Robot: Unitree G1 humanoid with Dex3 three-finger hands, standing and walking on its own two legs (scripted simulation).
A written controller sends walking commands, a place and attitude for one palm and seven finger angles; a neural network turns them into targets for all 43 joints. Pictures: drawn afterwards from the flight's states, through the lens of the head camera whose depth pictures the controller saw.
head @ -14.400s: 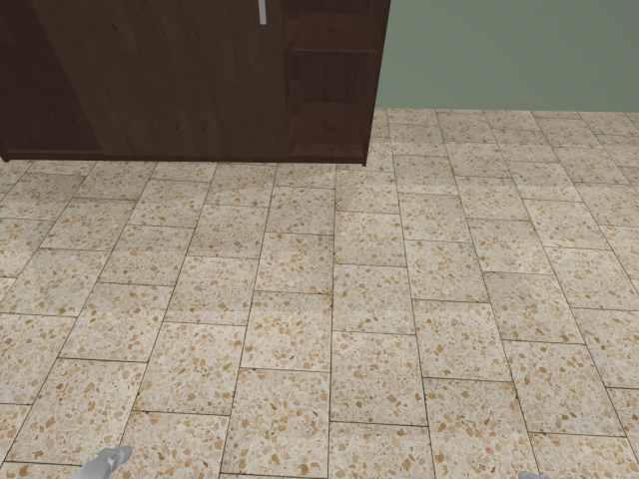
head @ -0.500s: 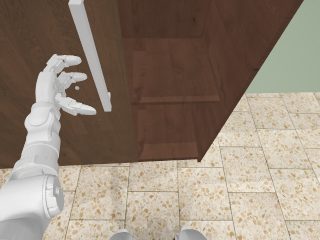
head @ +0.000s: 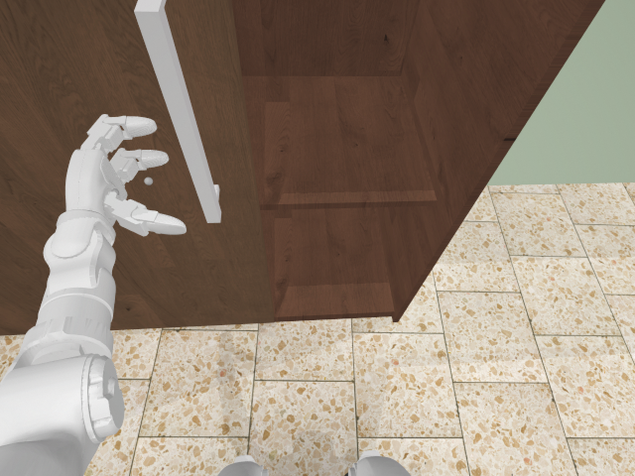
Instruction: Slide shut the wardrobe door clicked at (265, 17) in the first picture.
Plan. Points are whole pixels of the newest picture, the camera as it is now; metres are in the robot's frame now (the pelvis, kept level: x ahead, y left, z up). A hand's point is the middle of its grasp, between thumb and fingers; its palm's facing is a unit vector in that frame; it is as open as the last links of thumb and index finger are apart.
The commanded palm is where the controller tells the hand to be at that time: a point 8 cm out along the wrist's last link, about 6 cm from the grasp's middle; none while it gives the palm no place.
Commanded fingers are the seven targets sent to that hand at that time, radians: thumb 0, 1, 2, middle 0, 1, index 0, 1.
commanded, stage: move the hooked fingers beside the handle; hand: left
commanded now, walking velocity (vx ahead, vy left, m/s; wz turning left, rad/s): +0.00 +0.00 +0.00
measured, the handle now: (192, 130) +0.52 +0.14 +0.12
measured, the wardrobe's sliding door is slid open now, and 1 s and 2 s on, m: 0.38 0.38 0.38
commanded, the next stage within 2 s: feel for the door with the fingertips in 0.02 s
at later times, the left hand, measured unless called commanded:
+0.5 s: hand (184, 177) +0.47 +0.16 +0.09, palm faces +0.02 -1.00 -0.02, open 14.0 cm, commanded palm +0.44 +0.21 +0.09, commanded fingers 0.00 -0.50 0.30 -0.30 -1.20 -0.30 -1.20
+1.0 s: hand (174, 170) +0.48 +0.17 +0.09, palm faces +0.02 -1.00 -0.03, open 13.7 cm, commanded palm +0.46 +0.22 +0.09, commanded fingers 0.00 -0.50 0.30 -0.30 -1.20 -0.30 -1.20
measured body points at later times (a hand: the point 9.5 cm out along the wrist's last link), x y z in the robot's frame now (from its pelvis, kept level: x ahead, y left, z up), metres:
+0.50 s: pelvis +0.00 +0.00 +0.00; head +0.08 +0.00 +0.44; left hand +0.46 +0.21 +0.09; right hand +0.05 -0.26 -0.12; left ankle +0.00 +0.11 -0.70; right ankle +0.01 -0.13 -0.70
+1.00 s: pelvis -0.01 -0.01 +0.00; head +0.09 +0.00 +0.44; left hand +0.47 +0.22 +0.09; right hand +0.02 -0.28 -0.12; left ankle +0.00 +0.11 -0.70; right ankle +0.01 -0.13 -0.70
